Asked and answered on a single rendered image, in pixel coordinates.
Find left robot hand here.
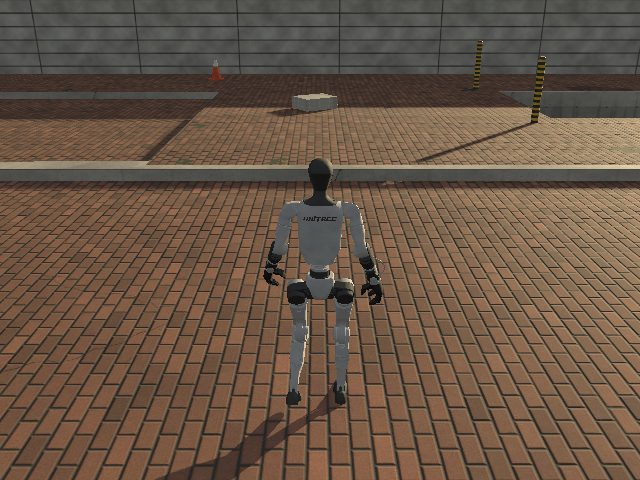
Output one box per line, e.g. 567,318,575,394
263,268,286,286

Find right robot shin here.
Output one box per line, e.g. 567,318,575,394
335,327,350,391

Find right robot upper arm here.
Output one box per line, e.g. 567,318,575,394
341,202,369,258

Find robot right forearm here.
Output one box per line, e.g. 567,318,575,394
359,242,381,285

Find left robot upper arm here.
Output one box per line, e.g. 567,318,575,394
272,201,300,255

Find right robot hand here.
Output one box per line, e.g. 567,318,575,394
361,280,384,305

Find robot head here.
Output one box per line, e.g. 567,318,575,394
303,158,338,206

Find robot left forearm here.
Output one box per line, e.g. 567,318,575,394
265,240,283,273

